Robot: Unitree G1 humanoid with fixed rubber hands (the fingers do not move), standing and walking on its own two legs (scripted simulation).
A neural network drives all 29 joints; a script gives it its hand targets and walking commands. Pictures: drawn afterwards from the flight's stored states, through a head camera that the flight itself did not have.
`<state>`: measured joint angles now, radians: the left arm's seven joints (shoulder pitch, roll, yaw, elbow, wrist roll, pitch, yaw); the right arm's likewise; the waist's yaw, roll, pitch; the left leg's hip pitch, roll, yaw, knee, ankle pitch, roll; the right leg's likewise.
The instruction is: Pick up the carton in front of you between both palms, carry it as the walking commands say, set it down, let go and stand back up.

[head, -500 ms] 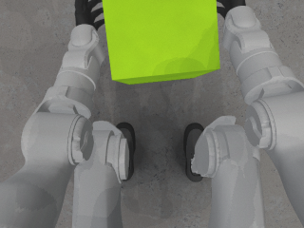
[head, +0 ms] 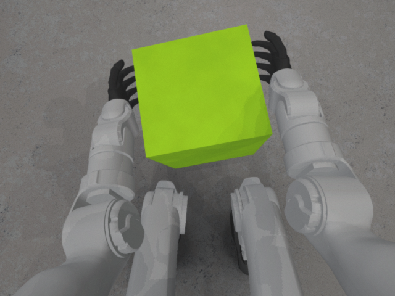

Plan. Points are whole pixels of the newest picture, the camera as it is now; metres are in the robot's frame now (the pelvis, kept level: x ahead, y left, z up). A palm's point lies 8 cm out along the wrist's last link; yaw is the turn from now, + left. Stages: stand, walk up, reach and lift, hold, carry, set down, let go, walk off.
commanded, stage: reach and lift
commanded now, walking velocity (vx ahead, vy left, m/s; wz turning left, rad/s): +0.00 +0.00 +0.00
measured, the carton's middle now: (203, 111) +0.48 -0.01 -0.14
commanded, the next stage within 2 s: none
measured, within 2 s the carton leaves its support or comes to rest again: neither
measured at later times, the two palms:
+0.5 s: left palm (83, 72) +0.47 +0.15 +0.08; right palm (309, 46) +0.48 -0.14 +0.09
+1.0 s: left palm out of the picture +0.44 +0.15 +0.23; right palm out of the picture +0.44 -0.15 +0.24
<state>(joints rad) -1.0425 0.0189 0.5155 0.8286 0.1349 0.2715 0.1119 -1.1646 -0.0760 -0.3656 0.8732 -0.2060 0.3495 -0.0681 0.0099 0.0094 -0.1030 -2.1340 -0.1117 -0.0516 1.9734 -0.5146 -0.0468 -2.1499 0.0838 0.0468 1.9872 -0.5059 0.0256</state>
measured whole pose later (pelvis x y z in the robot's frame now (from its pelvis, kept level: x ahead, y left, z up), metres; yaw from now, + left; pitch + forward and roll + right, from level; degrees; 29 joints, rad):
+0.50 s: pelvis +0.05 +0.01 +0.12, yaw -1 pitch +37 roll +1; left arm -0.71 -0.07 0.37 0.59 0.09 0.30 0.13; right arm -0.78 0.02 -0.33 0.63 -0.12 0.31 -0.05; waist 0.01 0.00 -0.25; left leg -1.73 -0.10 -0.05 1.63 -0.55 -0.03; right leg -1.74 0.07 0.08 1.64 -0.55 0.04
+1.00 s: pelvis +0.09 +0.01 +0.27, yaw -2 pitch +22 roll +0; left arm -0.44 -0.13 0.35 0.60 0.17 0.27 0.09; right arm -0.45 0.11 -0.33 0.59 -0.19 0.27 -0.03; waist 0.01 0.00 -0.21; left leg -1.00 -0.07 -0.07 1.05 -0.43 -0.01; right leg -1.02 0.06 0.10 1.06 -0.42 0.02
